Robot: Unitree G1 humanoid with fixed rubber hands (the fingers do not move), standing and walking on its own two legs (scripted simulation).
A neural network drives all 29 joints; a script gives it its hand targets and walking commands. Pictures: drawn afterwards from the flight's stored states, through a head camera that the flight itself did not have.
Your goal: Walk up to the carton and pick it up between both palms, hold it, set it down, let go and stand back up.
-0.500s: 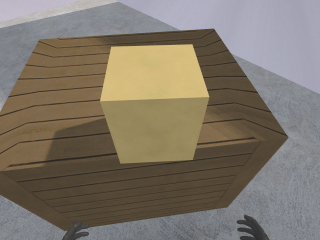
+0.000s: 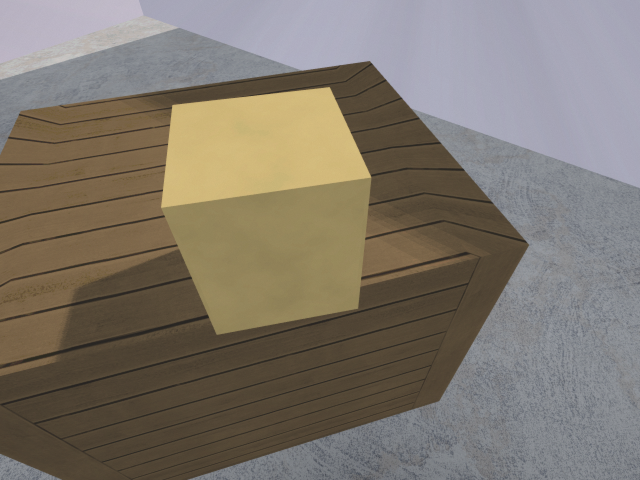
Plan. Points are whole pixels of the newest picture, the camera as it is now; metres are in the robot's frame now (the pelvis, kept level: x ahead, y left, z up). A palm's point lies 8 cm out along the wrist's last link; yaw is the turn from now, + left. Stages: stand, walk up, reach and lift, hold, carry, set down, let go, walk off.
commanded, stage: stand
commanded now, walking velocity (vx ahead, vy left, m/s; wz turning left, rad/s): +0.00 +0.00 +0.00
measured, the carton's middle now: (271, 214) +0.44 +0.06 +0.10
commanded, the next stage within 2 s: none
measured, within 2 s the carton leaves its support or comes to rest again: neither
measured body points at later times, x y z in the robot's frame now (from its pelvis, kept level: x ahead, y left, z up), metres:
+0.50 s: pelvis -0.02 +0.01 +0.01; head -0.01 -0.01 +0.46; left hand +0.01 +0.23 -0.14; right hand -0.04 -0.23 -0.15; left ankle -0.03 +0.10 -0.73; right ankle +0.03 -0.12 -0.73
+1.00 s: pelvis -0.01 +0.01 +0.01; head +0.00 +0.00 +0.46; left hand +0.00 +0.23 -0.14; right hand -0.05 -0.21 -0.16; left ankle -0.03 +0.10 -0.73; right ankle +0.03 -0.12 -0.73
